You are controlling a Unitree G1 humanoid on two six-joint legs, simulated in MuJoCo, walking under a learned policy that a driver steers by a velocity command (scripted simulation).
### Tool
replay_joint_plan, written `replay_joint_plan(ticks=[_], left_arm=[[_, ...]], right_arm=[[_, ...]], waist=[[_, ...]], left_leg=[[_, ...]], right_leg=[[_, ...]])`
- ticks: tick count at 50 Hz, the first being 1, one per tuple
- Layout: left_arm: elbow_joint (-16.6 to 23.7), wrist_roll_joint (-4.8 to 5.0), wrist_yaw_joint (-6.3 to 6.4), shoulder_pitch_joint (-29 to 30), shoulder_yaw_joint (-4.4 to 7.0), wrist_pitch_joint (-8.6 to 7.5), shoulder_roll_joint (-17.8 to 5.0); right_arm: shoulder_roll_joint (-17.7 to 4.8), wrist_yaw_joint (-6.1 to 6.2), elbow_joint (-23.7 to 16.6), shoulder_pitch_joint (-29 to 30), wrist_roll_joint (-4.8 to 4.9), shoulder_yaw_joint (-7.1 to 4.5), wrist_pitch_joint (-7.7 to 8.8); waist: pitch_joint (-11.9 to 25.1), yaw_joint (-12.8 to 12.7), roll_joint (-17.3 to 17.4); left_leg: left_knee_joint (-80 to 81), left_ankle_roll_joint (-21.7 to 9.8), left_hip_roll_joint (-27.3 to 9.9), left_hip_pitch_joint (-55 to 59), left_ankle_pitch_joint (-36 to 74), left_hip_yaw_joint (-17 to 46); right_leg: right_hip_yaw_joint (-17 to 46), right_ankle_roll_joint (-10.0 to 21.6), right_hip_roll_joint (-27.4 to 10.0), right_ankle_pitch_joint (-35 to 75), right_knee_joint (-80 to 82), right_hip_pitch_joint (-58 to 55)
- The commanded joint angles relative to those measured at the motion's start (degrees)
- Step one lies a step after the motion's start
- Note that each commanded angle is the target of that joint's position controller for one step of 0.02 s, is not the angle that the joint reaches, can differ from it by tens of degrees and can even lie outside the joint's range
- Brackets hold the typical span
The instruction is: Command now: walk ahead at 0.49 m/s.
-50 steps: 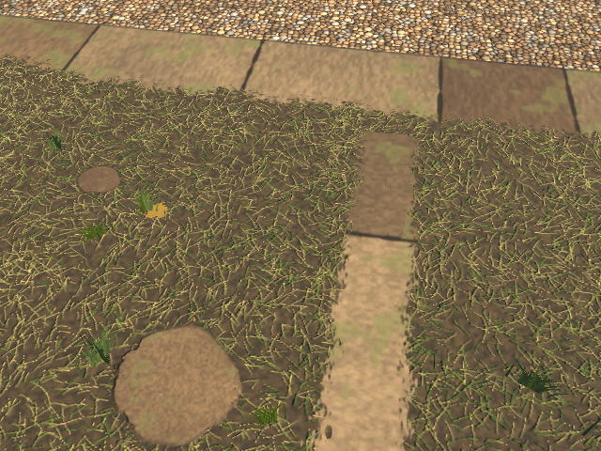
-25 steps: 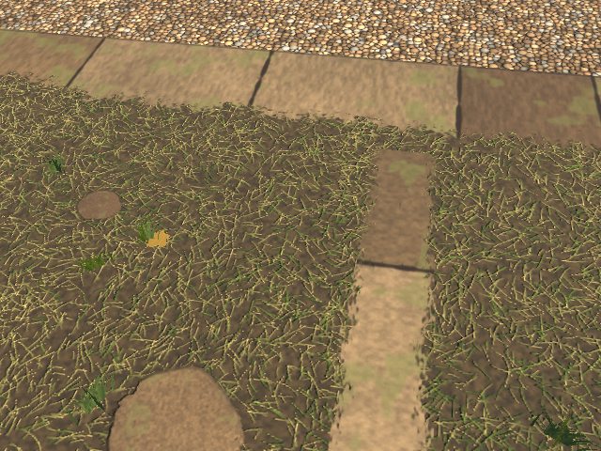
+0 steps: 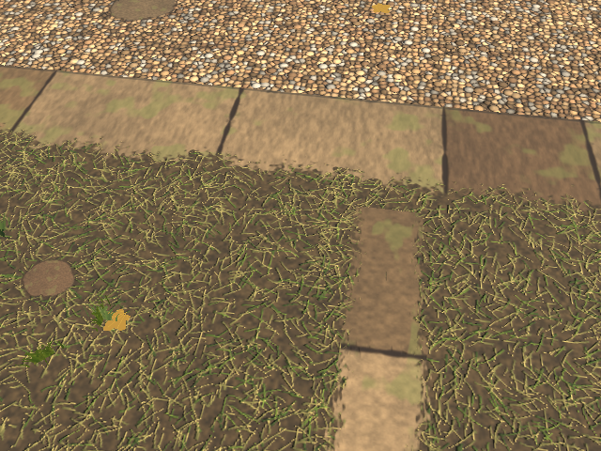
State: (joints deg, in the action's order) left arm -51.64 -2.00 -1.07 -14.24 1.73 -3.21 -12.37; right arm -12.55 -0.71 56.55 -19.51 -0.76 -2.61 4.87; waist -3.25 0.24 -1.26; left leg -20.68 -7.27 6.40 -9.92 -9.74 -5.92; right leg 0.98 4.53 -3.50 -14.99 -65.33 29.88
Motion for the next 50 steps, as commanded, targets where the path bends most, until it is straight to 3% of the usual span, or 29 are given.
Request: replay_joint_plan(ticks=[1, 6, 12, 15, 16, 17, 18, 19, 20, 21, 22, 24, 25, 28, 31, 34, 39, 42, 44, 45, 46, 47, 48, 49, 50], left_arm=[[2.0, -0.19, -0.54, -1.7, 0.48, 0.78, -2.6], [5.4, 0.56, -0.89, 10.5, 0.06, 0.71, -1.9], [8.1, 0.69, -0.83, 19.5, -0.06, 0.26, -2.1], [7.8, 0.71, -0.50, 16.8, 0.42, -0.47, -2.9], [6.2, 0.64, -0.07, 11.7, 0.94, -0.79, -3.7], [2.9, 0.38, 0.48, 2.2, 1.72, -1.32, -4.9], [0.1, -0.90, 1.21, -8.4, 2.94, -1.89, -8.3], [-0.7, -2.18, 1.49, -15.4, 4.66, -1.81, -14.7], [-1.0, 0.02, 0.76, -13.0, 4.36, -1.03, -12.3], [-0.6, 1.12, 0.49, -6.6, 3.63, -0.94, -9.8], [0.0, 1.25, 0.20, -2.4, 2.84, -1.35, -6.5], [-1.1, 1.33, 0.37, -0.5, 1.58, -1.99, -2.4], [-1.9, 1.24, 0.51, -1.8, 1.50, -2.38, -2.5], [-4.3, 1.48, 0.66, -5.9, 1.73, -3.33, -4.1], [-5.5, 1.44, 0.67, -9.3, 1.42, -3.23, -4.2], [-6.4, 1.47, 0.76, -12.0, 1.09, -3.21, -4.3], [-8.5, 0.86, 1.56, -17.0, 1.04, -2.85, -5.0], [-9.1, 0.38, 2.18, -16.2, 1.31, -2.50, -5.9], [-9.2, 0.40, 2.23, -14.4, 1.54, -2.23, -6.8], [-8.9, 0.76, 2.04, -14.1, 1.24, -2.14, -6.0], [-6.6, 2.18, 1.58, -15.0, 0.23, -2.29, -2.8], [-7.0, 3.39, 1.56, -20.7, 0.08, -1.98, -0.2], [-7.0, 1.89, 1.79, -15.3, 1.61, -1.48, -5.4], [-5.6, 1.67, 1.43, -10.9, 1.65, -1.67, -4.6], [-5.5, 1.53, 1.24, -9.3, 1.57, -1.53, -3.2]], right_arm=[[-4.6, 0.04, -1.2, -2.2, 0.22, -0.43, 1.52], [-4.6, 0.18, 0.6, -8.1, 0.56, 0.02, 1.38], [-5.1, 1.25, 3.0, -13.5, -0.52, 0.34, 0.92], [-6.2, 1.81, 3.5, -11.7, -0.80, 0.13, 0.73], [-6.8, 1.87, 3.6, -10.8, -0.73, 0.00, 0.65], [-7.1, 1.75, 3.6, -9.7, -0.43, 0.00, 0.48], [-6.3, 1.62, 2.3, -8.6, 0.11, 0.39, 0.69], [-0.3, 0.98, 0.5, -13.8, 2.58, 1.69, 0.76], [-5.2, 1.17, 1.6, -13.0, 1.16, 0.14, 0.71], [-5.8, 1.09, -0.2, -7.6, 0.51, -0.40, 0.68], [-4.8, 0.80, -1.1, -4.3, 0.22, -0.17, 0.94], [-2.8, 0.21, -1.0, -3.9, -1.08, -0.19, -0.39], [-1.5, -0.24, -0.7, -5.2, -1.39, -0.01, -1.12], [-1.3, -0.88, -2.1, -1.2, -1.52, -0.17, -2.16], [-1.9, -1.11, -5.0, 7.3, -1.24, -0.13, -2.40], [-1.1, -1.20, -7.2, 14.4, -0.65, 0.51, -2.23], [-1.9, -0.96, -9.8, 22.1, -0.47, 0.68, -1.93], [-2.8, -0.74, -10.2, 21.5, -0.51, 0.23, -1.21], [-3.9, -0.03, -6.9, 11.4, -0.63, -0.74, -0.48], [-5.9, 0.57, -3.6, 1.4, -1.34, -1.71, 0.20], [-11.4, 1.32, -2.2, -8.1, -2.96, -3.18, 0.70], [-14.3, 0.72, -2.3, -8.6, -2.46, -3.91, 0.13], [-10.7, 0.45, -2.9, -3.5, -0.54, -3.29, -0.45], [-7.1, 0.30, -3.9, 2.4, -0.23, -2.24, -0.22], [-4.5, 0.15, -4.1, 5.2, -0.41, -1.56, 0.25]], waist=[[-2.5, -1.8, 2.9], [-3.0, 1.8, 3.5], [-3.6, 4.5, 4.7], [-2.4, 1.8, 5.6], [0.3, -0.4, 6.0], [5.1, -4.6, 4.8], [11.5, -8.7, 3.0], [20.8, -8.0, -9.5], [20.8, -7.1, -5.3], [10.9, -4.2, -3.0], [5.7, -2.8, -0.8], [1.6, 0.8, -0.8], [1.9, 1.5, -2.6], [0.2, 2.2, -1.6], [-1.8, 0.7, -1.7], [-2.4, -1.0, -2.1], [-3.6, -3.2, -2.5], [-3.1, -1.7, -2.4], [2.0, 2.7, -2.4], [7.4, 6.4, -0.3], [15.4, 8.5, 6.6], [20.8, 6.0, 14.9], [13.9, 4.7, 5.5], [6.3, 2.8, 3.9], [2.9, 1.3, 2.9]], left_leg=[[16.0, -7.0, -16.7, -3.4, 4.5, 15.0], [15.5, -4.1, -14.9, 3.1, 12.0, 11.0], [10.6, -4.5, -17.5, 15.2, 23.1, 10.7], [4.5, -3.5, -18.6, 17.3, 37.2, 9.5], [-1.1, -2.7, -18.2, 16.8, 45.1, 8.8], [-11.1, -1.6, -16.4, 14.1, 46.9, 6.9], [-24.7, -0.5, -14.5, 3.1, 33.7, 5.7], [-48.5, 2.7, -5.4, -18.2, 0.3, 0.7], [-55.9, 1.8, -3.1, -24.6, -18.8, 7.8], [-55.7, 1.4, -6.7, -27.7, -13.5, 9.2], [-52.5, 1.5, -8.7, -26.5, -9.3, 9.0], [-46.9, 2.2, -11.3, -21.5, -6.2, 8.4], [-45.8, 2.8, -11.2, -19.5, -6.0, 7.8], [-42.4, 4.1, -12.0, -22.8, -2.4, 6.1], [-34.6, 5.3, -12.8, -27.6, 4.2, 4.5], [-24.4, 5.6, -11.8, -26.3, 9.3, 2.9], [-15.5, 4.0, -10.1, -26.8, 8.9, 2.0], [-11.7, 1.7, -8.4, -23.1, 2.7, 1.4], [-7.8, -0.4, -4.6, -9.4, 0.4, -0.3], [-5.8, -2.1, -5.8, 4.8, 2.3, 1.5], [-4.5, -6.1, -20.7, 22.1, -3.5, 18.9], [2.9, -12.1, -33.2, 29.7, -4.4, 42.0], [4.9, -9.7, -29.8, 22.3, -9.7, 38.1], [7.4, -7.4, -27.8, 13.2, -8.7, 29.5], [9.8, -5.0, -25.1, 7.2, -4.9, 23.3]], right_leg=[[-0.6, -1.5, -3.2, 6.2, 5.3, 4.0], [-3.5, -2.9, -2.4, 16.7, 20.4, 7.3], [-5.1, -1.8, 0.4, 13.6, 29.8, 8.6], [-6.0, 0.7, 3.0, 6.7, 34.1, 1.3], [-6.7, 1.9, 5.0, 5.1, 35.6, -5.8], [-7.4, 3.4, 6.5, 7.3, 39.3, -17.3], [0.1, 6.2, -0.7, 5.5, 39.1, -33.4], [27.3, 14.0, -19.1, -0.1, 41.6, -51.8], [37.9, 15.4, -20.7, 1.2, 47.9, -49.1], [28.1, 13.3, -17.9, 0.3, 49.3, -40.4], [21.6, 11.7, -15.5, 4.6, 51.8, -32.4], [12.4, 7.4, -9.9, 9.9, 55.0, -22.9], [10.8, 7.8, -9.8, 12.9, 55.6, -21.1], [6.6, 8.0, -8.1, 17.9, 57.5, -20.4], [3.9, 7.4, -6.6, 21.0, 58.7, -22.0], [2.0, 6.6, -5.7, 23.6, 58.8, -23.4], [2.1, 7.0, -8.5, 27.2, 56.9, -32.6], [1.5, 6.3, -9.9, 36.6, 52.0, -36.8], [-0.5, 4.8, -8.5, 49.8, 39.9, -35.7], [-1.8, 3.7, -5.9, 45.2, 28.2, -29.1], [-4.2, 1.9, -1.5, 23.7, 9.5, -13.2], [-3.7, 0.8, 7.8, -17.0, -7.3, 1.9], [2.3, 1.7, 3.8, -11.9, -9.9, 5.4], [2.4, 1.8, 1.6, -6.1, -7.6, 5.5], [2.3, 1.7, -0.2, -2.7, -4.6, 3.4]])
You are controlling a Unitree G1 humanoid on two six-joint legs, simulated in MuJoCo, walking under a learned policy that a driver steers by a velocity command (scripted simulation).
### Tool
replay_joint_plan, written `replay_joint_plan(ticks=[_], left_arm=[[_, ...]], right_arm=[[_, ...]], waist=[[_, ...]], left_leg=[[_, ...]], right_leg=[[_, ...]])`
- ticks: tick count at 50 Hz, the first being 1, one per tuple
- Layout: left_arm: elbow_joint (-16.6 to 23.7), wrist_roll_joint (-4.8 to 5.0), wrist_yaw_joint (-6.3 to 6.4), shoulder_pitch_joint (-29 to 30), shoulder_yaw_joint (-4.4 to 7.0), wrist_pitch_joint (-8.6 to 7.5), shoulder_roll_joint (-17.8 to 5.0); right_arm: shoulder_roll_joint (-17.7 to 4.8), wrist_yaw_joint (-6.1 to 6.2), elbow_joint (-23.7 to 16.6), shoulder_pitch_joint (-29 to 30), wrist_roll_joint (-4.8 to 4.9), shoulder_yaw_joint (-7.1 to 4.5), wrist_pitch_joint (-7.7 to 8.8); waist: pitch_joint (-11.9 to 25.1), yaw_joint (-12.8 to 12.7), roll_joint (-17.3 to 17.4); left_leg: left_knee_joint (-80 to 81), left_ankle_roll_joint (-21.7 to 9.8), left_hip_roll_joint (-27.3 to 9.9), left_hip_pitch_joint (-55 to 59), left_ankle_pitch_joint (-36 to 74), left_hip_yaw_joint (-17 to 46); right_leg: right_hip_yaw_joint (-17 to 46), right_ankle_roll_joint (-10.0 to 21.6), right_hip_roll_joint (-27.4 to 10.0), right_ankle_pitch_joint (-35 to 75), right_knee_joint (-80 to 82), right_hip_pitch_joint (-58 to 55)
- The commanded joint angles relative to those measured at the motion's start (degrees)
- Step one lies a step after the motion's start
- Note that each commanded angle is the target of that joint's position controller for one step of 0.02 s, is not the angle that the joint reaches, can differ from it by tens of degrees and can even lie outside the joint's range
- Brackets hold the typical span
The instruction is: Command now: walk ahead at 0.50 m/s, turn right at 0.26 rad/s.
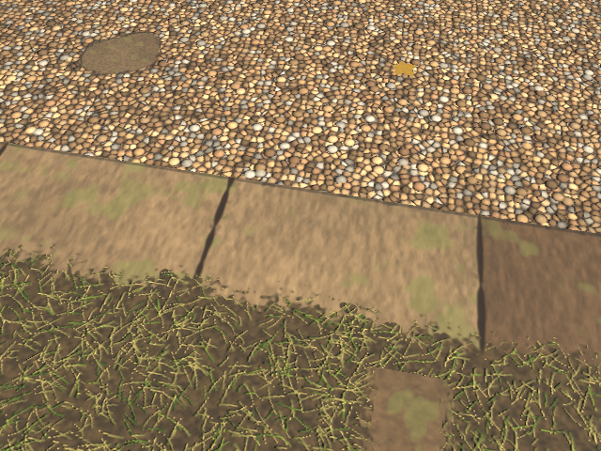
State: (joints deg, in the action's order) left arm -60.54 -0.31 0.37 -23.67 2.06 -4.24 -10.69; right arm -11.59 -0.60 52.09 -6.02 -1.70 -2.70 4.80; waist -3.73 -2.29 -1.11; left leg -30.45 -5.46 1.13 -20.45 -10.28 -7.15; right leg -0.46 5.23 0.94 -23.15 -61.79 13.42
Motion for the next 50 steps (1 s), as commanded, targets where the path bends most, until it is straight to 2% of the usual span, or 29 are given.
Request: replay_joint_plan(ticks=[1, 2, 3, 5, 7, 12, 15, 17, 20, 21, 22, 23, 24, 25, 26, 27, 28, 29, 30, 32, 33, 35, 39, 42, 45, 46, 48, 49, 50], left_arm=[[3.3, -0.94, -0.48, 0.2, 1.40, 0.21, -4.3], [2.9, -1.45, -0.96, -1.0, 1.33, 1.08, -3.2], [3.1, -1.56, -1.29, -0.9, 1.43, 1.74, -2.6], [4.5, -1.51, -1.74, 1.8, 1.62, 2.64, -2.1], [6.1, -1.40, -2.05, 6.0, 1.66, 3.15, -2.2], [10.1, -1.02, -2.80, 16.6, 0.95, 2.94, -1.7], [12.4, -1.22, -3.05, 22.2, 0.37, 2.86, -1.4], [13.6, -1.40, -3.13, 24.1, 0.37, 2.77, -1.9], [13.3, -1.60, -2.87, 21.2, 1.07, 2.82, -3.2], [12.5, -1.67, -2.67, 17.8, 1.53, 2.82, -4.0], [11.1, -1.73, -2.49, 12.9, 2.20, 2.63, -5.1], [8.9, -2.11, -2.11, 5.6, 3.23, 2.17, -6.8], [7.6, -2.82, -1.36, -1.2, 5.07, 1.95, -12.1], [9.3, -1.71, -1.13, 1.8, 6.22, 2.64, -17.2], [9.2, -0.69, -0.83, 1.3, 5.92, 3.47, -16.3], [9.1, -0.42, -0.39, 4.7, 5.23, 3.40, -14.0], [9.2, -0.35, -0.38, 7.4, 4.48, 3.01, -10.9], [9.4, 0.00, -0.16, 9.0, 3.97, 2.38, -9.6], [9.8, 0.24, -0.01, 10.0, 3.55, 1.70, -8.7], [9.4, 0.62, -0.11, 8.2, 3.48, 0.43, -9.7], [9.0, 0.50, -0.18, 7.1, 3.49, 0.06, -10.2], [7.9, 0.34, -0.36, 3.7, 3.13, -0.34, -9.7], [6.6, 0.01, -0.55, -0.8, 2.39, -0.73, -9.1], [5.7, -0.62, -0.14, -2.7, 1.82, -0.99, -9.0], [4.6, -1.35, 0.64, -3.8, 1.28, -1.07, -8.9], [4.4, -1.50, 0.94, -3.3, 1.14, -1.11, -9.0], [4.4, -1.62, 1.55, -1.2, 1.03, -1.36, -10.0], [4.3, -1.71, 1.90, -0.7, 1.11, -1.31, -10.7], [4.5, -1.94, 2.06, -0.1, 1.34, -0.97, -11.6]], right_arm=[[-4.0, 0.31, 0.9, -7.9, 0.63, -1.03, 0.71], [-2.7, 0.62, 1.6, -8.4, 0.75, -0.59, 1.04], [-2.7, 0.79, 2.3, -10.0, 0.83, -0.51, 1.55], [-4.0, 1.03, 3.3, -12.4, 1.20, -0.76, 2.29], [-4.5, 1.21, 3.8, -14.4, 0.99, -0.82, 2.46], [-4.2, 1.75, 4.9, -18.0, 0.85, -0.32, 2.38], [-5.1, 2.36, 6.0, -21.3, 0.80, -0.42, 2.09], [-5.6, 2.74, 6.8, -23.0, 0.64, -0.54, 1.55], [-7.5, 3.35, 6.8, -22.0, 0.41, -1.03, 0.71], [-8.3, 3.45, 6.5, -21.2, 0.27, -1.33, 0.30], [-9.2, 3.31, 6.1, -20.6, 0.23, -1.64, -0.21], [-9.8, 2.89, 5.3, -19.7, 0.46, -1.86, -0.61], [-8.6, 2.47, 3.3, -18.9, 0.75, -1.61, -0.52], [-3.7, 0.99, -1.5, -18.4, 1.47, -1.00, 0.10], [-8.1, 0.62, -3.3, -10.5, 0.86, -1.53, 1.07], [-7.4, 0.34, -4.5, -8.2, 1.63, -1.29, 1.89], [-7.2, 0.57, -3.6, -9.9, 1.73, -1.34, 2.14], [-6.9, 0.77, -3.6, -10.3, 0.70, -1.39, 1.27], [-6.0, 0.67, -3.2, -11.8, -0.49, -1.16, -0.01], [-5.3, 0.22, -3.9, -11.5, -1.20, -1.14, -1.90], [-4.9, -0.05, -4.1, -11.0, -1.07, -1.02, -2.41], [-4.7, -0.43, -5.1, -7.4, -0.78, -0.80, -2.74], [-5.3, -0.90, -7.1, 0.2, 0.27, -0.54, -2.86], [-5.0, -1.22, -8.4, 4.8, 0.66, -0.05, -2.70], [-4.9, -1.58, -9.7, 8.0, 0.79, 0.32, -2.35], [-5.0, -1.64, -9.8, 7.8, 0.79, 0.34, -2.21], [-5.6, -1.26, -8.9, 4.2, 0.66, 0.03, -2.11], [-6.4, -0.91, -7.7, 0.3, 0.51, -0.32, -2.06], [-7.6, -0.58, -5.6, -6.4, 0.42, -0.94, -1.83]], waist=[[1.8, 2.6, 3.7], [1.4, 1.3, 4.6], [1.5, 1.0, 4.9], [0.7, 0.4, 4.4], [-0.3, 0.7, 4.4], [-2.5, 2.4, 4.5], [-3.2, 4.0, 4.6], [-3.4, 4.3, 4.6], [-0.7, 2.0, 6.6], [1.2, 0.4, 7.3], [4.1, -1.5, 7.5], [7.8, -4.9, 5.8], [13.0, -8.0, -0.1], [16.4, -3.3, -13.9], [13.0, -5.3, -2.0], [6.9, -2.9, 0.2], [2.8, 0.4, 4.6], [1.7, 2.4, 5.0], [2.1, 3.7, 4.1], [2.6, 4.4, 2.6], [2.6, 4.5, 1.8], [1.6, 3.0, 0.2], [0.9, -0.4, -1.9], [-0.4, -1.9, -2.2], [-2.4, -2.4, -1.8], [-2.4, -1.7, -1.8], [-0.3, 0.8, -2.9], [1.9, 2.6, -3.8], [5.2, 5.5, -4.2]], left_leg=[[20.7, -5.0, -17.8, 13.9, -0.8, 19.8], [21.6, -3.7, -16.2, 11.7, 1.8, 15.8], [21.9, -3.5, -15.9, 11.1, 5.2, 13.7], [22.5, -3.0, -15.4, 11.8, 10.2, 9.4], [23.0, -2.3, -14.8, 12.8, 12.4, 6.0], [22.7, -0.9, -13.3, 15.4, 19.6, -0.7], [21.8, -0.9, -14.7, 19.9, 24.3, -3.1], [19.6, -1.0, -15.8, 24.0, 29.4, -4.6], [10.7, -0.7, -16.8, 27.7, 50.5, -7.5], [4.9, -0.9, -17.0, 28.1, 56.3, -8.1], [-3.6, -1.2, -17.1, 27.4, 57.1, -8.2], [-16.0, -0.2, -16.5, 22.4, 50.2, -8.8], [-34.2, 1.5, -14.3, 9.5, 28.5, -8.8], [-55.6, 5.2, 0.4, -17.1, -20.6, -3.0], [-55.5, 4.5, -2.1, -24.4, -16.4, 7.7], [-51.1, 4.0, -5.0, -24.8, -10.6, 8.6], [-44.8, 4.2, -6.9, -20.8, -7.8, 8.4], [-40.6, 4.9, -8.1, -17.0, -7.4, 8.8], [-38.2, 5.8, -8.5, -13.4, -7.1, 8.8], [-34.7, 7.2, -8.2, -12.3, -6.5, 7.8], [-32.4, 7.5, -8.2, -13.0, -4.5, 7.0], [-26.8, 7.6, -8.8, -15.0, 1.0, 5.7], [-17.7, 5.7, -8.3, -18.3, 9.4, 4.5], [-12.2, 3.9, -6.6, -19.6, 11.7, 3.9], [-7.3, 1.9, -4.0, -19.6, 10.0, 3.4], [-5.5, 1.0, -3.0, -17.9, 8.6, 3.0], [-3.7, -1.2, 0.4, -10.7, 4.0, 0.5], [-3.6, -2.3, 2.2, -6.8, 1.1, -0.5], [-2.3, -3.6, 3.8, -0.9, -0.9, -0.5]], right_leg=[[3.5, 0.6, -5.5, 6.8, -6.4, 17.8], [3.3, 0.1, -6.0, 7.7, -5.3, 15.9], [2.9, -0.2, -5.8, 8.4, -5.2, 15.4], [2.3, -0.6, -6.3, 11.3, -4.2, 18.6], [1.6, -1.0, -6.8, 15.4, -2.3, 22.8], [-1.9, -1.6, -5.8, 23.9, 12.2, 25.0], [-5.4, -0.6, -4.8, 24.2, 20.0, 23.9], [-7.1, 0.7, -3.8, 21.3, 23.0, 23.3], [-9.8, 4.0, 0.2, 13.5, 24.9, 16.6], [-10.5, 5.4, 2.2, 10.3, 25.3, 12.7], [-10.5, 6.8, 4.0, 8.1, 27.0, 7.3], [-8.9, 8.6, 5.0, 9.3, 32.3, -3.1], [5.5, 12.2, -5.2, 3.5, 35.8, -16.2], [39.1, 21.9, -20.5, 4.5, 43.4, -31.7], [37.9, 20.8, -20.0, 5.7, 47.5, -28.6], [30.5, 18.4, -19.1, 9.2, 48.4, -21.8], [25.1, 15.5, -16.6, 17.3, 49.4, -14.1], [20.5, 13.5, -13.5, 23.0, 49.6, -9.5], [17.3, 12.6, -11.1, 26.6, 49.8, -6.5], [14.8, 12.3, -8.8, 32.1, 49.8, -4.7], [13.0, 11.8, -8.3, 33.8, 50.4, -4.7], [10.6, 9.6, -7.6, 37.0, 51.8, -5.7], [6.9, 4.4, -7.2, 42.0, 52.3, -12.2], [4.6, 3.3, -8.6, 42.9, 53.1, -17.0], [2.1, 3.2, -10.7, 46.3, 53.1, -21.2], [1.0, 2.9, -11.2, 50.0, 52.2, -22.1], [-1.5, 1.8, -11.8, 67.0, 46.5, -22.9], [-2.3, 1.3, -12.2, 75.5, 41.0, -23.8], [-2.9, 1.0, -12.4, 79.1, 32.2, -23.7]])
Over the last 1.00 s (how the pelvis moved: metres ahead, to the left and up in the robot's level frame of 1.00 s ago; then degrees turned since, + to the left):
0.55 -0.01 -0.01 -1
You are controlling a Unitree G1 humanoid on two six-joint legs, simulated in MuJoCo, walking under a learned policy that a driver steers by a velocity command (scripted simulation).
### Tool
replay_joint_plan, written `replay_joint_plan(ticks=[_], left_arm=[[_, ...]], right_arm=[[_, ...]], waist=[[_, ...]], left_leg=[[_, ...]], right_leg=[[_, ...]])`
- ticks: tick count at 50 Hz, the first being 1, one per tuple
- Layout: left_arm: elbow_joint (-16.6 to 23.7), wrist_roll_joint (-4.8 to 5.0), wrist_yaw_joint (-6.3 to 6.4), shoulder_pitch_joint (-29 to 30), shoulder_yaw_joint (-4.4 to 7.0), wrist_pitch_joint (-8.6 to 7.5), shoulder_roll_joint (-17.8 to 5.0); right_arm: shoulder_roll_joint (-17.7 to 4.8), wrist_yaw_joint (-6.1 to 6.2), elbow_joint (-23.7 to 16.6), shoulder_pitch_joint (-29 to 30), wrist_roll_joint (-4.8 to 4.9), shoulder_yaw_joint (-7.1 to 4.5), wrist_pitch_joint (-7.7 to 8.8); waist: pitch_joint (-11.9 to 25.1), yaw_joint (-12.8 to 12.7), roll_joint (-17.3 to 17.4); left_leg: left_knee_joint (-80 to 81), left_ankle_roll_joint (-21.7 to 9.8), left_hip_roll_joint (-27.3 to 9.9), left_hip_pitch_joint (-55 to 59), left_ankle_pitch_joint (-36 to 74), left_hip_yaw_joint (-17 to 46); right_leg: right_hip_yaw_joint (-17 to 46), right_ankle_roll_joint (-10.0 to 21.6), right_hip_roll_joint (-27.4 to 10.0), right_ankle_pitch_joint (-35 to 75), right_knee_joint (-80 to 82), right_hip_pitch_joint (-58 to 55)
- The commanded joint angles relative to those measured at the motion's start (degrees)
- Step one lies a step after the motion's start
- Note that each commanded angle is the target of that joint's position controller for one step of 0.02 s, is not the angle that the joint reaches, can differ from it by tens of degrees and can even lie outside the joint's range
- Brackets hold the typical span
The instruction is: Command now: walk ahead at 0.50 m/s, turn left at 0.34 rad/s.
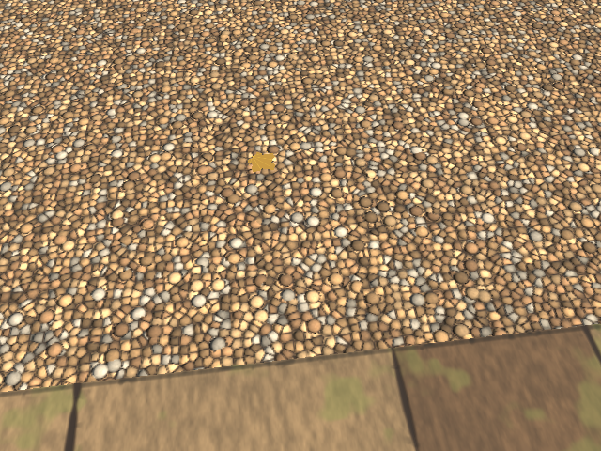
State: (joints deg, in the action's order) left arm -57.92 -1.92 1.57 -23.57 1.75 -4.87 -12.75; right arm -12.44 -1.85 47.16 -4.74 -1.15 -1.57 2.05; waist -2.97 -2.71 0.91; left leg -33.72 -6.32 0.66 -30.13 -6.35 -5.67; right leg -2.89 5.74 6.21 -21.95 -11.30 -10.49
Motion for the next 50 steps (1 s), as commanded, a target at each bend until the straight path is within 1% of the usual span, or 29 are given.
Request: replay_joint_plan(ticks=[1, 2, 3, 4, 5, 6, 7, 8, 10, 12, 17, 22, 23, 25, 26, 27, 28, 29, 30, 31, 32, 33, 35, 37, 39, 42, 46, 48, 50], left_arm=[[2.4, 0.07, 0.81, 1.4, 1.89, -0.02, -10.5], [4.6, 0.59, 0.61, 3.0, 1.46, -0.35, -9.7], [6.5, 1.47, -0.88, -2.2, 0.65, -0.77, -4.1], [7.2, 0.00, -1.19, 3.0, 1.19, -1.26, -8.0], [9.2, 0.65, -1.65, 7.0, 1.18, -2.05, -8.2], [9.6, 0.71, -1.78, 8.1, 1.16, -2.36, -8.3], [9.9, 0.23, -1.78, 8.3, 1.13, -1.68, -7.6], [10.2, -0.46, -1.90, 7.2, 0.84, -0.50, -6.7], [11.1, -0.99, -2.10, 7.2, 0.50, 1.31, -5.4], [12.9, -0.98, -2.24, 10.6, 0.31, 2.04, -5.2], [17.6, -0.42, -2.64, 22.3, -0.04, 2.25, -5.3], [21.2, 0.16, -2.88, 29.7, -0.66, 1.47, -5.8], [21.6, 0.27, -2.87, 29.8, -0.66, 1.18, -6.3], [21.0, 0.49, -2.61, 25.2, -0.24, 0.61, -7.9], [19.5, 0.59, -2.16, 20.0, 0.32, 0.28, -9.3], [17.5, 0.38, -1.50, 12.5, 1.04, -0.41, -10.9], [16.9, -0.84, -0.44, 3.9, 2.06, -0.91, -14.7], [17.4, -1.95, 0.01, 2.3, 3.27, -0.11, -19.6], [17.2, -0.81, -0.44, 4.4, 3.27, 0.75, -16.7], [17.8, -0.29, -0.77, 7.9, 2.10, 0.89, -11.0], [17.5, -0.19, -1.16, 9.9, 1.33, 0.70, -7.9], [16.6, -0.29, -1.34, 9.7, 0.96, 0.36, -7.0], [14.2, 0.31, -1.74, 7.6, 1.00, -0.59, -7.4], [12.7, 1.24, -2.29, 5.8, 1.26, -1.41, -8.0], [12.0, 1.70, -2.45, 4.9, 1.50, -1.31, -8.6], [10.6, 1.62, -2.35, 2.5, 1.95, -0.51, -9.1], [9.3, 1.37, -2.63, -0.9, 2.86, 0.10, -11.2], [9.2, 1.32, -2.56, -1.0, 3.19, 0.37, -11.8], [9.3, 1.62, -2.38, -0.2, 3.33, 0.58, -11.8]], right_arm=[[-7.9, 0.94, 2.0, -16.2, -0.62, -2.80, 1.36], [-12.1, 1.49, 3.8, -24.7, -1.66, -4.22, 1.38], [-16.8, 1.48, 3.5, -23.2, -1.52, -5.43, 0.92], [-14.2, 0.75, 3.6, -19.8, 1.12, -5.12, 0.53], [-12.3, 0.77, 2.3, -15.0, 1.11, -4.64, 0.30], [-9.0, 0.67, 2.2, -12.8, 0.72, -3.88, 0.26], [-7.8, 0.92, 2.2, -12.0, 0.79, -3.44, 0.49], [-7.0, 1.25, 2.5, -11.7, 1.01, -3.05, 0.81], [-8.8, 1.36, 2.9, -13.4, 1.27, -3.38, 1.80], [-10.6, 1.47, 2.9, -15.1, 1.28, -3.85, 2.04], [-10.7, 1.60, 2.9, -20.9, 1.37, -4.13, 1.37], [-11.4, 2.25, 2.2, -24.1, 0.37, -4.41, 0.92], [-11.8, 2.46, 1.8, -23.7, 0.18, -4.54, 0.92], [-12.9, 2.82, 0.3, -20.2, 0.06, -4.86, 1.01], [-13.5, 2.64, -0.4, -18.2, 0.05, -5.00, 1.23], [-13.5, 2.09, -0.7, -17.0, 0.54, -4.94, 1.64], [-10.3, 1.45, -2.1, -17.3, 1.38, -4.02, 2.20], [-4.9, 1.56, -3.9, -23.3, 3.09, -2.88, 2.05], [-9.5, 2.03, -2.8, -24.7, 0.88, -3.19, 1.33], [-10.2, 1.81, -1.8, -21.5, -0.02, -3.37, 0.91], [-9.1, 1.28, -2.2, -18.3, -0.31, -3.03, 0.87], [-7.9, 0.78, -2.4, -17.0, -0.68, -2.80, 0.74], [-7.1, -0.01, -2.7, -16.9, -1.39, -2.44, -0.01], [-7.1, -0.30, -3.4, -15.7, -1.77, -2.22, -0.29], [-6.5, -0.51, -5.0, -10.9, -2.03, -1.59, -0.23], [-4.6, -0.79, -7.8, -2.5, -1.36, -0.07, 0.24], [-5.7, -0.14, -9.4, 2.3, -0.48, 0.34, 0.92], [-6.7, 0.49, -9.7, 1.7, -0.32, 0.07, 1.45], [-8.1, 1.42, -7.6, -5.1, -0.75, -0.66, 2.35]], waist=[[8.2, 10.2, -5.5], [13.5, 13.8, -0.7], [17.0, 7.6, 13.5], [14.8, 7.9, 3.3], [6.9, 6.3, 1.8], [3.2, 4.5, -2.6], [1.0, 2.8, -3.6], [1.0, 1.3, -2.5], [1.6, 0.7, -0.7], [0.9, 1.3, 0.4], [0.7, 6.0, 2.5], [1.0, 8.6, 3.4], [1.1, 8.3, 3.7], [1.9, 5.2, 4.4], [4.0, 2.8, 4.4], [7.8, -1.1, 1.8], [15.7, -4.2, -3.6], [21.6, -1.2, -16.4], [19.3, 0.9, -13.2], [11.0, 1.4, -5.7], [6.2, 1.6, -2.3], [4.4, 2.1, -4.2], [3.7, 3.3, -7.7], [4.5, 4.3, -7.5], [3.4, 3.9, -6.8], [1.1, 2.0, -6.9], [1.6, 0.6, -6.6], [2.1, 1.4, -6.6], [4.1, 4.8, -4.2]], left_leg=[[5.8, -4.4, 4.3, 19.0, -2.4, -0.5], [7.3, -8.5, -5.6, 32.5, -4.2, 12.4], [11.0, -19.5, -20.8, 48.7, 0.1, 43.8], [15.9, -18.6, -18.9, 46.1, -5.4, 46.5], [18.0, -16.5, -17.9, 37.4, -5.3, 38.4], [19.9, -14.3, -15.8, 30.4, -0.7, 33.6], [20.6, -12.6, -13.3, 25.1, 4.5, 29.6], [21.5, -11.4, -10.9, 21.5, 7.6, 26.2], [22.0, -11.0, -8.7, 18.7, 12.4, 22.8], [23.0, -10.4, -7.1, 17.1, 13.0, 21.3], [21.4, -6.4, -5.0, 22.7, 14.9, 22.0], [16.7, -6.2, -6.5, 30.3, 20.5, 25.7], [15.5, -5.8, -7.1, 30.9, 21.3, 26.8], [12.5, -3.9, -7.4, 28.7, 23.4, 28.0], [8.4, -2.7, -6.5, 26.5, 27.7, 28.0], [-0.7, -1.3, -3.4, 23.9, 28.4, 25.9], [-15.0, 0.1, 0.0, 17.5, 16.9, 22.1], [-30.4, 1.9, 8.7, 0.1, -22.3, 14.2], [-37.0, 1.3, 4.5, -5.8, -24.5, 13.1], [-38.1, 1.6, 1.9, -6.4, -18.6, 13.0], [-35.6, 2.1, 0.4, -5.3, -14.8, 12.3], [-33.0, 2.5, -0.6, -3.7, -13.4, 12.2], [-30.2, 3.3, -0.6, -1.2, -13.2, 11.8], [-27.6, 4.1, -1.2, -1.9, -12.5, 9.7], [-22.6, 5.4, -3.1, -4.0, -9.8, 7.1], [-11.0, 7.0, -3.6, -1.8, -4.3, 5.1], [-2.1, 7.4, -1.6, 4.7, -1.7, 4.1], [1.1, 6.7, -1.2, 8.6, -2.9, 4.6], [8.0, 5.4, -0.3, 20.4, -2.6, 4.8]], right_leg=[[-1.7, 0.1, -16.8, 72.3, -30.2, 4.7], [-3.9, -0.5, -13.9, 52.3, -48.5, 16.9], [-2.1, -3.6, -0.3, -5.4, -70.1, 43.1], [7.7, -1.9, -3.3, -4.1, -72.3, 49.8], [7.8, -1.9, -6.5, 1.8, -69.0, 51.4], [6.9, -2.3, -8.3, 4.5, -64.7, 49.2], [6.7, -3.2, -9.5, 5.0, -61.5, 46.7], [6.5, -4.4, -10.3, 5.2, -58.5, 43.6], [5.0, -6.2, -10.6, 5.1, -54.0, 42.1], [3.6, -7.8, -10.9, 8.4, -48.6, 43.5], [2.9, -9.3, -10.0, 19.6, -34.4, 47.9], [3.5, -8.2, -7.5, 19.5, -25.8, 48.5], [4.0, -7.7, -7.1, 18.7, -23.8, 47.0], [4.8, -6.2, -6.0, 15.6, -19.0, 38.0], [4.4, -5.2, -4.5, 13.4, -17.4, 29.9], [4.8, -3.7, -5.2, 15.0, -13.6, 19.3], [14.8, -0.9, -15.8, 5.6, -12.1, 6.0], [39.2, 5.0, -31.2, 1.4, -7.8, -7.3], [47.9, 7.3, -31.6, -4.2, -5.9, -3.0], [39.3, 6.4, -28.7, -4.5, -4.7, 5.0], [30.8, 5.3, -25.2, 1.5, -3.4, 11.3], [25.3, 4.2, -22.1, 7.3, -2.1, 14.8], [19.4, 4.3, -18.9, 18.3, -1.3, 18.0], [17.5, 5.9, -18.3, 25.6, -1.0, 17.2], [16.3, 7.0, -17.7, 25.9, 0.6, 17.7], [14.0, 6.6, -15.4, 22.9, 2.1, 20.9], [15.2, 5.6, -16.0, 25.2, -0.7, 20.9], [17.3, 4.7, -16.8, 24.5, -3.4, 20.4], [16.9, 2.7, -14.3, 24.0, -11.2, 23.3]])
Over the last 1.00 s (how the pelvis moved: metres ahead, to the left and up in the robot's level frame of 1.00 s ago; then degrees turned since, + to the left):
0.52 -0.11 -0.01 -18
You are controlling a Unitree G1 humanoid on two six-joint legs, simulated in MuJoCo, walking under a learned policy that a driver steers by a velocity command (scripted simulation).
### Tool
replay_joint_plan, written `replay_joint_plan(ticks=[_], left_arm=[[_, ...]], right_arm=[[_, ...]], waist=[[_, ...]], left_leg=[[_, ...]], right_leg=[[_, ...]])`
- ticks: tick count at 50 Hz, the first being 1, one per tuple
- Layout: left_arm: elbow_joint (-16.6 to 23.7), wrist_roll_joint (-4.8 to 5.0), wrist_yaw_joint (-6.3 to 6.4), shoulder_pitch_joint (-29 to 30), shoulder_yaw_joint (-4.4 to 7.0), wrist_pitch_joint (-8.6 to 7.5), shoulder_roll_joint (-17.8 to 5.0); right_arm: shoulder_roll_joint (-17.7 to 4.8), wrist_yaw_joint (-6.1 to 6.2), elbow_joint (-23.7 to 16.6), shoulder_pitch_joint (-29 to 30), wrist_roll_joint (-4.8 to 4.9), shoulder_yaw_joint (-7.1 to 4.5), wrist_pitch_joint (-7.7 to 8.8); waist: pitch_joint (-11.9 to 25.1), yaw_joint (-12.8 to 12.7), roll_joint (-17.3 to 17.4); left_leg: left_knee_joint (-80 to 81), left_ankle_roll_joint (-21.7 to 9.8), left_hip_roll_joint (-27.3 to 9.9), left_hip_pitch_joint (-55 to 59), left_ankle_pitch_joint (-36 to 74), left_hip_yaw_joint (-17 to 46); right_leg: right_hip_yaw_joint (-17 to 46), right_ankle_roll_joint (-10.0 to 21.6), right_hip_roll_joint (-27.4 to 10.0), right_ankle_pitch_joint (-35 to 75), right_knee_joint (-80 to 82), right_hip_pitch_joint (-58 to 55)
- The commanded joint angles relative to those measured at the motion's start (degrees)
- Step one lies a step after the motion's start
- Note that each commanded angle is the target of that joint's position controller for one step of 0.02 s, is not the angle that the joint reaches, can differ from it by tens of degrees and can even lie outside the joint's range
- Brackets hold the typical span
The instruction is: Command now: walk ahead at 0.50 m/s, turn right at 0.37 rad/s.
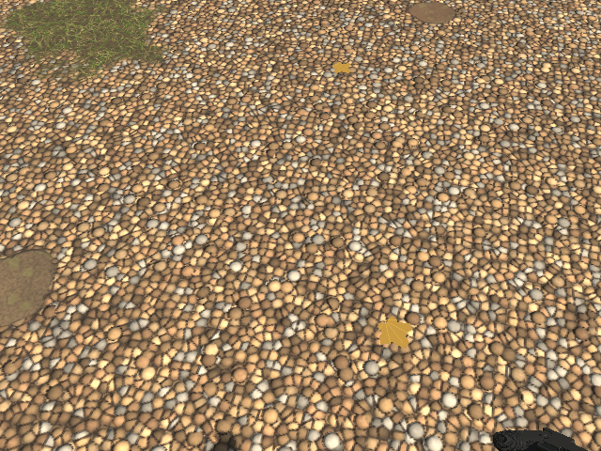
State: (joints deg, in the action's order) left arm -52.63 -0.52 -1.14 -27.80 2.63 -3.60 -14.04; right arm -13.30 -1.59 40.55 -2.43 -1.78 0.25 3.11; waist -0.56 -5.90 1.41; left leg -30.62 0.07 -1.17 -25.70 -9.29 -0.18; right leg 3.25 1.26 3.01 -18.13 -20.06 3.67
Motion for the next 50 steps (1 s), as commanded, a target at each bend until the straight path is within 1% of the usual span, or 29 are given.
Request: replay_joint_plan(ticks=[1, 2, 3, 4, 5, 6, 7, 8, 11, 15, 18, 20, 22, 24, 25, 26, 27, 28, 29, 30, 31, 32, 33, 34, 36, 38, 42, 47, 50], left_arm=[[4.8, 0.60, 0.27, 4.6, 1.99, -0.95, -8.5], [7.6, 1.50, 0.37, 4.6, 0.75, -1.18, -3.1], [8.6, 0.96, 0.72, 2.1, 1.29, -0.43, -5.3], [7.0, -0.31, 0.80, 2.5, 1.89, 0.62, -7.4], [6.6, -0.52, 0.12, 4.8, 1.91, 0.94, -6.4], [6.5, -0.44, -0.30, 5.6, 1.88, 1.31, -5.4], [6.6, -1.03, -0.69, 6.3, 2.05, 1.85, -5.3], [6.5, -1.41, -1.07, 6.2, 1.97, 2.37, -4.7], [8.6, -1.49, -1.84, 10.7, 1.87, 3.15, -3.9], [11.7, -1.51, -2.83, 18.5, 1.27, 3.41, -2.9], [13.9, -1.44, -3.68, 24.5, 0.40, 3.21, -2.1], [15.3, -1.59, -4.00, 27.5, 0.23, 3.21, -2.6], [16.2, -1.86, -3.89, 28.9, 0.32, 3.25, -3.2], [16.1, -2.17, -3.28, 26.8, 0.79, 3.28, -4.1], [15.1, -2.27, -2.85, 22.7, 1.30, 3.06, -5.0], [12.7, -2.54, -2.21, 14.7, 2.13, 2.50, -6.1], [9.7, -3.10, -1.18, 4.9, 3.71, 2.19, -10.0], [10.7, -2.35, -0.35, 6.3, 5.35, 2.35, -17.6], [11.8, -0.69, 0.16, 3.2, 5.18, 2.98, -16.6], [10.2, -0.59, 0.85, 6.1, 4.45, 3.09, -14.0], [9.8, -0.41, 1.03, 8.9, 3.35, 2.62, -10.2], [9.6, -0.47, 1.04, 11.4, 2.48, 1.94, -7.9], [9.4, -0.32, 1.00, 13.1, 1.82, 1.28, -6.3], [9.0, -0.35, 0.77, 13.0, 1.47, 0.47, -5.6], [7.5, -0.29, 0.54, 11.5, 1.65, -0.76, -6.6], [6.3, -0.46, 0.55, 9.7, 1.76, -1.27, -7.2], [4.8, -0.30, 0.85, 7.4, 1.24, -1.72, -6.3], [2.5, -0.43, 1.89, 4.8, 0.47, -2.07, -5.4], [0.6, -0.70, 2.68, 2.7, 0.30, -1.65, -6.3]], right_arm=[[-10.3, 1.96, 0.4, -14.2, -1.15, -3.54, 2.07], [-15.7, 2.67, 0.3, -21.4, -2.36, -4.68, 2.21], [-17.7, 2.74, 1.2, -21.4, -1.08, -5.64, 0.99], [-12.2, 2.46, 0.3, -17.8, -0.47, -4.46, 0.67], [-8.3, 2.13, 0.0, -14.4, 0.02, -3.50, 0.99], [-6.4, 1.99, 0.0, -12.6, 0.01, -3.02, 1.31], [-5.6, 2.19, 0.4, -12.5, 0.10, -2.81, 1.73], [-5.5, 2.24, 0.9, -12.8, 0.21, -2.83, 2.15], [-6.3, 2.08, 2.6, -15.4, 0.86, -3.41, 3.24], [-6.4, 2.06, 4.7, -17.9, 0.69, -3.70, 3.02], [-7.6, 2.09, 5.5, -18.5, 0.60, -4.08, 2.89], [-8.8, 2.29, 6.4, -19.9, 0.60, -4.50, 2.64], [-9.8, 2.48, 7.4, -21.3, 0.59, -4.78, 2.02], [-11.5, 2.77, 8.2, -21.8, 0.56, -5.13, 1.26], [-12.5, 2.87, 8.4, -21.9, 0.54, -5.33, 0.70], [-12.9, 2.90, 8.2, -21.4, 0.81, -5.33, 0.15], [-11.9, 2.81, 6.9, -21.4, 0.52, -4.95, 0.06], [-4.2, 1.53, 2.4, -23.8, 0.70, -3.28, 0.40], [-8.8, 1.43, 1.4, -17.7, 0.36, -4.07, 0.86], [-8.3, 1.23, 0.9, -14.4, 1.33, -3.89, 1.22], [-7.3, 1.28, 2.0, -15.5, 1.68, -3.33, 1.71], [-6.8, 1.23, 3.4, -16.7, 1.15, -3.27, 1.30], [-6.5, 1.05, 4.6, -19.5, 0.31, -3.18, 0.19], [-6.3, 0.74, 5.8, -21.1, -0.02, -3.24, -0.90], [-5.8, 0.03, 6.3, -20.7, 0.30, -3.46, -1.92], [-5.3, -0.31, 5.7, -16.7, 0.69, -3.61, -2.26], [-5.2, -0.39, 4.5, -10.2, 0.83, -3.88, -2.08], [-3.3, -1.15, 2.4, -2.6, 0.18, -2.76, -1.61], [-2.8, -1.55, 0.7, 0.2, 0.11, -2.26, -1.39]], waist=[[6.0, 11.0, -0.1], [13.2, 13.4, 9.8], [12.6, 11.2, 15.0], [6.3, 9.3, 7.0], [1.4, 8.2, 3.8], [-0.5, 7.0, 4.1], [-1.2, 6.3, 5.5], [-1.2, 5.8, 5.2], [-0.8, 5.5, 4.0], [-2.2, 6.5, 3.5], [-3.8, 7.6, 3.8], [-4.6, 8.2, 3.5], [-4.7, 8.5, 3.3], [-2.4, 7.2, 4.4], [0.4, 5.2, 4.6], [5.1, 1.5, 3.1], [11.3, -2.4, -1.6], [16.0, 2.3, -16.3], [19.4, -1.8, -7.6], [10.7, -0.1, -4.4], [5.4, 2.5, -2.4], [3.0, 5.0, -1.2], [2.5, 7.0, -2.2], [2.7, 7.6, -3.0], [1.4, 8.0, -3.0], [-1.2, 6.8, -3.4], [-3.9, 5.1, -4.1], [-5.7, 3.1, -4.2], [-5.7, 2.7, -4.5]], left_leg=[[7.5, -2.8, -4.4, 26.0, -3.3, 5.6], [11.9, -6.0, -19.7, 38.5, -14.0, 22.2], [17.6, -10.7, -25.6, 36.7, -21.4, 38.1], [17.8, -11.0, -23.2, 31.0, -25.3, 33.9], [18.8, -10.1, -19.7, 25.8, -20.3, 26.1], [20.2, -8.7, -17.1, 22.4, -12.6, 19.2], [20.9, -8.0, -15.4, 20.9, -6.8, 14.7], [21.3, -7.6, -14.0, 20.1, -1.3, 10.8], [21.5, -8.6, -14.3, 21.8, 11.2, 4.7], [21.8, -8.7, -13.4, 23.2, 15.6, -2.4], [22.0, -7.8, -12.9, 22.0, 15.4, -6.9], [21.4, -7.2, -14.0, 23.8, 17.4, -8.5], [18.6, -6.5, -14.7, 27.2, 23.7, -10.4], [10.6, -5.7, -14.9, 30.1, 41.6, -12.7], [2.9, -5.6, -14.9, 30.6, 48.5, -13.5], [-8.9, -4.8, -14.0, 27.5, 47.0, -14.7], [-25.3, -3.0, -12.5, 16.3, 31.4, -14.9], [-45.5, 0.6, -2.3, -10.2, -21.0, -12.9], [-51.3, 0.5, 0.3, -15.9, -21.3, -0.8], [-49.7, -0.4, -3.3, -18.7, -13.7, 0.5], [-44.3, -0.9, -5.1, -15.0, -10.0, 0.3], [-40.0, -1.0, -6.5, -10.6, -9.0, 0.6], [-37.8, -0.9, -6.9, -6.1, -8.5, 0.9], [-36.8, -0.8, -6.7, -3.2, -8.0, 0.9], [-34.8, -1.1, -6.0, -4.2, -5.6, 1.0], [-32.0, -1.3, -5.5, -8.8, -1.2, 2.2], [-24.0, -1.4, -3.1, -15.0, 6.4, 3.8], [-11.9, -2.3, -1.9, -14.5, 11.2, -2.0], [-5.9, -4.5, 0.0, -12.2, 7.5, -6.0]], right_leg=[[7.8, 5.6, -7.1, 17.1, -13.6, 13.7], [1.1, 3.4, -1.0, -0.4, -30.6, 24.7], [-2.0, 3.5, 1.6, -13.5, -40.2, 34.8], [0.9, 4.2, -2.8, -10.4, -45.1, 36.2], [1.1, 3.8, -4.5, -5.8, -45.0, 36.0], [0.6, 3.2, -5.8, -3.0, -43.6, 34.3], [0.1, 2.5, -6.6, -1.3, -43.0, 33.4], [-0.3, 2.0, -6.6, 0.7, -43.6, 32.7], [-0.8, 0.8, -7.1, 5.2, -43.8, 36.0], [-2.3, -0.1, -7.5, 12.1, -36.4, 39.1], [-5.1, 0.8, -7.3, 17.2, -25.7, 34.7], [-7.3, 2.2, -6.7, 15.6, -21.1, 32.6], [-9.4, 4.0, -5.4, 11.9, -17.8, 30.8], [-11.8, 6.3, -1.8, 5.8, -16.0, 25.4], [-12.3, 7.8, 0.5, 3.1, -14.8, 20.3], [-12.1, 9.4, 2.8, 4.4, -10.9, 10.0], [-3.2, 11.9, -2.3, 0.7, -8.4, -5.2], [27.2, 19.7, -20.7, -0.5, -5.1, -23.2], [39.6, 21.1, -24.1, 2.6, 2.8, -23.4], [27.4, 19.0, -22.7, 9.4, 3.0, -17.3], [20.6, 16.7, -20.3, 17.9, 3.6, -8.5], [14.8, 14.1, -17.4, 23.3, 4.7, -2.6], [10.6, 12.7, -15.6, 26.0, 6.3, 1.6], [8.1, 12.0, -14.8, 27.7, 7.6, 4.1], [4.8, 11.1, -13.9, 28.7, 9.9, 4.8], [1.9, 9.4, -13.5, 26.8, 12.1, 3.7], [-3.1, 6.6, -12.9, 27.1, 13.7, -0.6], [-8.5, 5.4, -13.7, 35.2, 13.4, -5.9], [-11.1, 4.6, -15.0, 47.4, 9.1, -11.1]])
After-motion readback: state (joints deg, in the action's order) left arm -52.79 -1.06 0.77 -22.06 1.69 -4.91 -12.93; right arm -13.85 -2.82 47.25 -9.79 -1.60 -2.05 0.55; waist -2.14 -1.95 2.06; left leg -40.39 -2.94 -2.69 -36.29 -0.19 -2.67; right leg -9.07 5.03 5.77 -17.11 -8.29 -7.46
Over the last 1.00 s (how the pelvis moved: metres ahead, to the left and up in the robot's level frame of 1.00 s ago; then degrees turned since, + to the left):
0.52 0.09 0.01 18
